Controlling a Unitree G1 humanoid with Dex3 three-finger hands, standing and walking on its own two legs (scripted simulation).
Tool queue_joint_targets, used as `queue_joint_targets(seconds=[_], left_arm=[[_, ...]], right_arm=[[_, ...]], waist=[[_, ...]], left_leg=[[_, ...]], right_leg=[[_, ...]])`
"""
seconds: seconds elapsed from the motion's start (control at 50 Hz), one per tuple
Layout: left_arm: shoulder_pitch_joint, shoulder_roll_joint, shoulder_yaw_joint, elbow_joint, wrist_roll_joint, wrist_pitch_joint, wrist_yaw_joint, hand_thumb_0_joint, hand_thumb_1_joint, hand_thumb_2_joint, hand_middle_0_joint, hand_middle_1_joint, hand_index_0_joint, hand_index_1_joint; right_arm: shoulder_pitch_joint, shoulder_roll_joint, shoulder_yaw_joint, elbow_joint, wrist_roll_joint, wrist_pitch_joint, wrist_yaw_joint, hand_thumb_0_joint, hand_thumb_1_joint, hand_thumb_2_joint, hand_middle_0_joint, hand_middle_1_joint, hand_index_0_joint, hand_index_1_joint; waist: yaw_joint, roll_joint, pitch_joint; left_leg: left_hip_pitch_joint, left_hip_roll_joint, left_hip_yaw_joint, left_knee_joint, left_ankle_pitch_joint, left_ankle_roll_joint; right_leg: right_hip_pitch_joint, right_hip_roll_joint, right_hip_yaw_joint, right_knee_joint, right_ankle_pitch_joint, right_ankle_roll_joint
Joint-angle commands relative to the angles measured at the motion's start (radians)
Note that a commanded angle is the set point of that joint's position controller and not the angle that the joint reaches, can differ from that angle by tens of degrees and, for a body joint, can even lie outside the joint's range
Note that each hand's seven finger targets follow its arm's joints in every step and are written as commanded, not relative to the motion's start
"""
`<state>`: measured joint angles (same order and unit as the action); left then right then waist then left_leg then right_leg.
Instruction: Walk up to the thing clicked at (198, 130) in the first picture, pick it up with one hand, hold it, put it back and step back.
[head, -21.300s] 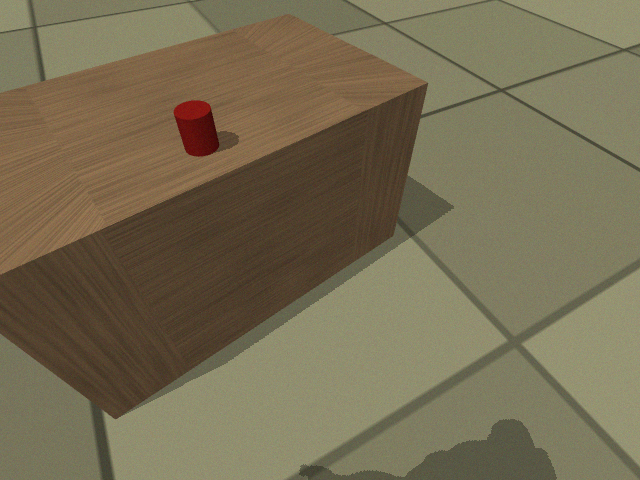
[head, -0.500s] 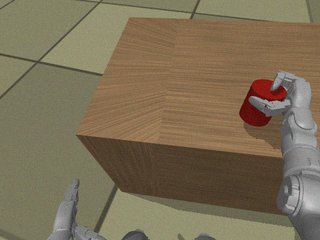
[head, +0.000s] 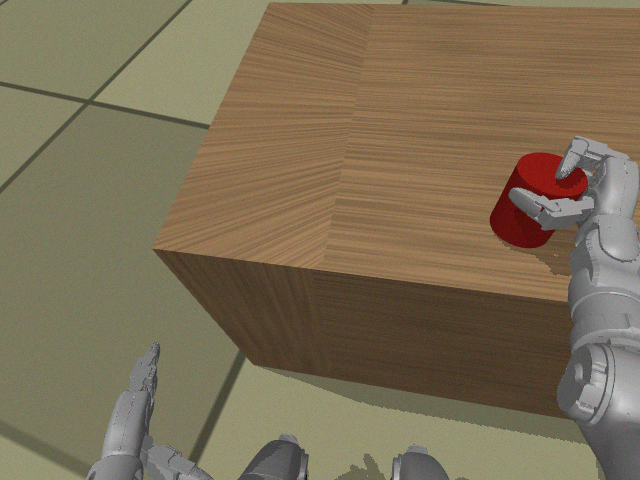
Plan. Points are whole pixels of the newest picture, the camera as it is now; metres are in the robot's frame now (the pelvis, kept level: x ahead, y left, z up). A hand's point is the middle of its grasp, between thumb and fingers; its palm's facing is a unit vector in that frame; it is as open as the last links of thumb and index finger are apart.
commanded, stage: lower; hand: right
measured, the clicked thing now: (534, 201) +0.48 -0.22 +0.04
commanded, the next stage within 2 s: loosen in 0.06 s
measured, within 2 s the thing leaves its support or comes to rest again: rests again in 0.06 s
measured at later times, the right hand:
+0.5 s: hand (555, 180) +0.49 -0.23 +0.07, palm faces +0.20 +0.98 +0.01, open 9.0 cm
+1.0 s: hand (560, 178) +0.49 -0.24 +0.08, palm faces +0.22 +0.97 +0.01, open 15.9 cm
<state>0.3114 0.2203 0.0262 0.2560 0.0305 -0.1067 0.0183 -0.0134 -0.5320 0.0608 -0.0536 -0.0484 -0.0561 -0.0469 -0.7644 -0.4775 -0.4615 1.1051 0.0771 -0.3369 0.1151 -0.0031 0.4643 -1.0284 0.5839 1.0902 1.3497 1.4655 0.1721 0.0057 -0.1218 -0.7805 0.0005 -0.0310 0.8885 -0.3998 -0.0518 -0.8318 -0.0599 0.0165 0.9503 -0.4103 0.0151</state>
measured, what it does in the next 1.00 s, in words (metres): stands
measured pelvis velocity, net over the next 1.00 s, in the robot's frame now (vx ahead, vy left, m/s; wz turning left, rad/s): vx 0.01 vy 0.01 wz -0.01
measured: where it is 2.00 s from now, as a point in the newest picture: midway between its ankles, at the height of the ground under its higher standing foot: outside the picture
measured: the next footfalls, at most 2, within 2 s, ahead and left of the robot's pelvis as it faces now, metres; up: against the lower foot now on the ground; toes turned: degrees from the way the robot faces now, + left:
none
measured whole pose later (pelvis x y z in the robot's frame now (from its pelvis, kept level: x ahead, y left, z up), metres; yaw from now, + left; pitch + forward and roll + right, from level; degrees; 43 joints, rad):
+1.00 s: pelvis +0.01 +0.01 -0.01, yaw +0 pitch +18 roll +2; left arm 0.38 0.24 0.04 0.10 0.02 -0.03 0.01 -0.01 -0.51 0.04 -0.05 -0.05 -0.06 -0.04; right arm -0.74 -0.49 -0.50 1.00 0.07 -0.29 0.13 -0.02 0.46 -0.17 0.28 0.24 0.29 0.24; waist 0.17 0.00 -0.13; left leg -0.83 0.00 -0.02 0.96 -0.45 -0.04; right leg -0.88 -0.06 0.03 1.02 -0.45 0.02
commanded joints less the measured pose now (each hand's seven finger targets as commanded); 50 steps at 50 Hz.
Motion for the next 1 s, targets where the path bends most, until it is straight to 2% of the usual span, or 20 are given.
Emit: queue_joint_targets(seconds=[0.0, 0.08, 0.14, 0.3, 0.34, 0.36, 0.42, 0.44, 0.46, 0.48, 0.52, 0.56, 0.6, 0.62, 0.7, 0.74, 0.8, 0.84, 0.9, 0.98], left_arm=[[-0.002, 0.16, 0.088, -0.237, 0.0, -0.052, 0.011, 0.0, -0.544, 0.054, -0.05, -0.048, -0.048, -0.05], [0.058, 0.148, 0.089, -0.187, 0.005, -0.04, 0.004, 0.0, -0.541, 0.048, -0.049, -0.046, -0.048, -0.047], [0.02, 0.16, 0.088, -0.278, 0.005, -0.04, 0.002, 0.0, -0.541, 0.047, -0.048, -0.044, -0.046, -0.046], [0.114, 0.145, 0.079, -0.278, -0.004, -0.015, -0.004, 0.0, -0.505, 0.029, -0.05, -0.053, -0.061, -0.041], [0.063, 0.168, 0.087, -0.35, -0.009, -0.017, -0.003, 0.0, -0.504, 0.03, -0.051, -0.053, -0.062, -0.041], [0.093, 0.15, 0.083, -0.288, -0.005, -0.011, -0.003, 0.0, -0.528, 0.049, -0.048, -0.047, -0.05, -0.044], [0.045, 0.172, 0.1, -0.352, -0.01, -0.015, 0.0, 0.0, -0.526, 0.047, -0.047, -0.049, -0.051, -0.044], [0.102, 0.15, 0.086, -0.275, -0.006, -0.01, -0.002, 0.0, -0.533, 0.052, -0.047, -0.047, -0.048, -0.045], [0.057, 0.166, 0.097, -0.355, -0.01, -0.015, 0.0, 0.0, -0.532, 0.05, -0.047, -0.047, -0.049, -0.045], [0.127, 0.152, 0.093, -0.275, -0.006, -0.007, -0.003, 0.0, -0.532, 0.051, -0.046, -0.047, -0.047, -0.045], [0.122, 0.167, 0.095, -0.308, -0.008, -0.005, -0.003, 0.0, -0.536, 0.052, -0.045, -0.048, -0.046, -0.047], [0.11, 0.164, 0.093, -0.312, -0.01, -0.003, -0.004, 0.0, -0.544, 0.057, -0.046, -0.048, -0.044, -0.05], [0.08, 0.173, 0.1, -0.339, -0.008, 0.0, 0.0, 0.0, -0.548, 0.058, -0.047, -0.047, -0.044, -0.051], [0.098, 0.158, 0.092, -0.298, -0.009, 0.005, -0.003, 0.0, -0.546, 0.057, -0.045, -0.046, -0.042, -0.05], [0.074, 0.176, 0.105, -0.327, -0.008, 0.007, -0.001, 0.0, -0.542, 0.052, -0.046, -0.047, -0.043, -0.049], [0.087, 0.161, 0.099, -0.315, -0.007, 0.013, -0.004, 0.0, -0.542, 0.051, -0.046, -0.047, -0.043, -0.05], [0.095, 0.155, 0.093, -0.307, -0.006, 0.015, -0.004, 0.0, -0.544, 0.049, -0.046, -0.046, -0.044, -0.049], [0.086, 0.161, 0.094, -0.321, -0.005, 0.016, -0.004, 0.0, -0.507, 0.027, -0.053, -0.051, -0.058, -0.045], [0.087, 0.195, 0.122, -0.357, -0.011, 0.02, 0.003, 0.0, -0.514, 0.03, -0.052, -0.05, -0.056, -0.045], [0.094, 0.179, 0.106, -0.309, -0.023, 0.036, 0.005, 0.0, -0.512, 0.029, -0.05, -0.048, -0.054, -0.043]], right_arm=[[-0.485, -0.278, -0.022, -0.252, 0.004, -0.096, 0.006, 0.0, -0.205, -1.355, 1.306, 1.472, 1.354, 1.473], [-0.443, -0.264, -0.03, -0.18, 0.003, -0.081, 0.009, 0.0, -0.206, -1.338, 1.288, 1.453, 1.335, 1.453], [-0.459, -0.256, -0.019, -0.194, -0.005, -0.074, 0.011, 0.0, -0.184, -1.327, 1.279, 1.444, 1.326, 1.445], [-0.419, -0.237, -0.014, -0.2, 0.001, -0.036, 0.026, 0.0, 0.19, -0.696, 1.114, 0.957, 1.133, 0.957], [-0.419, -0.249, -0.027, -0.206, 0.003, -0.031, 0.025, 0.0, 0.265, -0.558, 1.082, 0.856, 1.095, 0.857], [-0.424, -0.23, -0.013, -0.221, 0.002, -0.029, 0.027, 0.0, 0.343, -0.573, 1.002, 0.835, 1.015, 0.836], [-0.429, -0.224, -0.006, -0.217, 0.002, -0.03, 0.025, 0.0, 0.383, -0.427, 0.906, 0.695, 0.917, 0.696], [-0.422, -0.223, -0.006, -0.241, -0.001, -0.03, 0.027, 0.0, 0.42, -0.391, 0.851, 0.649, 0.863, 0.65], [-0.455, -0.242, -0.017, -0.264, 0.001, -0.03, 0.025, 0.0, 0.414, -0.36, 0.814, 0.609, 0.823, 0.61], [-0.439, -0.236, -0.009, -0.269, 0.0, -0.029, 0.027, 0.0, 0.459, -0.334, 0.788, 0.585, 0.798, 0.586], [-0.44, -0.232, -0.016, -0.296, 0.01, -0.027, 0.027, 0.0, 0.472, -0.278, 0.724, 0.517, 0.731, 0.517], [-0.425, -0.239, -0.022, -0.294, 0.011, -0.027, 0.023, 0.0, 0.476, -0.227, 0.633, 0.439, 0.637, 0.439], [-0.46, -0.242, -0.025, -0.304, 0.008, -0.035, 0.014, 0.0, 0.475, -0.184, 0.555, 0.372, 0.556, 0.372], [-0.417, -0.236, -0.026, -0.275, 0.009, -0.032, 0.01, 0.0, 0.474, -0.194, 0.53, 0.369, 0.532, 0.37], [-0.445, -0.274, -0.044, -0.327, 0.004, -0.045, 0.003, 0.0, 0.459, -0.182, 0.426, 0.311, 0.426, 0.311], [-0.406, -0.231, -0.027, -0.278, 0.003, -0.039, 0.003, 0.0, 0.445, -0.185, 0.367, 0.285, 0.366, 0.285], [-0.418, -0.24, -0.021, -0.307, 0.0, -0.045, 0.005, 0.0, 0.442, -0.17, 0.309, 0.247, 0.308, 0.248], [-0.398, -0.228, -0.028, -0.262, 0.004, -0.043, 0.009, 0.0, 0.454, -0.209, 0.223, 0.239, 0.229, 0.239], [-0.453, -0.344, -0.075, -0.363, 0.0, -0.048, 0.012, 0.0, 0.469, -0.136, 0.159, 0.159, 0.16, 0.159], [-0.472, -0.381, -0.092, -0.403, 0.01, -0.028, 0.018, 0.0, 0.522, -0.044, 0.089, 0.069, 0.085, 0.068]], waist=[[0.013, -0.135, -0.47], [0.013, -0.158, -0.392], [0.017, -0.136, -0.427], [0.011, -0.139, -0.457], [0.02, -0.102, -0.441], [0.006, -0.138, -0.441], [0.018, -0.111, -0.393], [-0.002, -0.149, -0.437], [0.011, -0.129, -0.458], [0.002, -0.159, -0.469], [0.009, -0.157, -0.498], [0.0, -0.155, -0.492], [0.008, -0.146, -0.477], [-0.009, -0.139, -0.434], [-0.009, -0.159, -0.463], [-0.004, -0.138, -0.437], [-0.015, -0.163, -0.471], [0.001, -0.129, -0.455], [-0.011, -0.16, -0.564], [-0.037, -0.192, -0.526]], left_leg=[[0.09, -0.038, 0.059, -0.064, 0.264, 0.054], [0.035, -0.035, 0.056, -0.046, 0.238, 0.056], [0.058, -0.035, 0.054, -0.039, 0.231, 0.054], [0.075, -0.034, 0.056, -0.019, 0.27, 0.05], [0.072, -0.037, 0.063, -0.022, 0.251, 0.051], [0.063, -0.034, 0.058, -0.019, 0.251, 0.052], [0.042, -0.035, 0.062, -0.022, 0.213, 0.056], [0.057, -0.033, 0.059, -0.012, 0.257, 0.054], [0.064, -0.034, 0.057, -0.017, 0.262, 0.054], [0.067, -0.034, 0.056, -0.007, 0.299, 0.052], [0.062, -0.039, 0.069, 0.0, 0.309, 0.057], [0.058, -0.04, 0.073, 0.002, 0.316, 0.057], [0.057, -0.04, 0.073, -0.003, 0.292, 0.061], [0.057, -0.038, 0.072, -0.006, 0.282, 0.061], [0.06, -0.038, 0.068, -0.007, 0.265, 0.063], [0.057, -0.038, 0.066, -0.012, 0.264, 0.062], [0.071, -0.035, 0.063, -0.008, 0.28, 0.06], [0.062, -0.039, 0.07, -0.003, 0.28, 0.061], [0.13, -0.034, 0.063, -0.015, 0.338, 0.054], [0.161, -0.035, 0.061, -0.045, 0.325, 0.056]], right_leg=[[0.354, 0.024, 0.005, -0.089, 0.262, -0.021], [0.289, 0.026, 0.002, -0.07, 0.236, -0.019], [0.266, 0.026, 0.001, -0.058, 0.205, -0.023], [0.254, 0.031, -0.004, -0.038, 0.241, -0.025], [0.239, 0.027, 0.003, -0.042, 0.225, -0.026], [0.242, 0.029, -0.003, -0.04, 0.225, -0.026], [0.224, 0.026, 0.002, -0.048, 0.19, -0.024], [0.253, 0.028, -0.003, -0.037, 0.237, -0.024], [0.265, 0.028, -0.002, -0.032, 0.242, -0.025], [0.284, 0.03, -0.006, -0.024, 0.285, -0.025], [0.328, 0.026, 0.006, -0.03, 0.34, -0.017], [0.337, 0.024, 0.009, -0.028, 0.38, -0.015], [0.326, 0.025, 0.009, -0.037, 0.347, -0.013], [0.289, 0.028, 0.004, -0.041, 0.314, -0.018], [0.309, 0.026, 0.006, -0.046, 0.3, -0.016], [0.292, 0.03, 0.003, -0.045, 0.286, -0.019], [0.312, 0.029, 0.001, -0.043, 0.305, -0.017], [0.296, 0.026, 0.008, -0.039, 0.313, -0.017], [0.361, 0.03, 0.001, -0.026, 0.367, -0.021], [0.377, 0.037, -0.004, -0.065, 0.358, -0.019]])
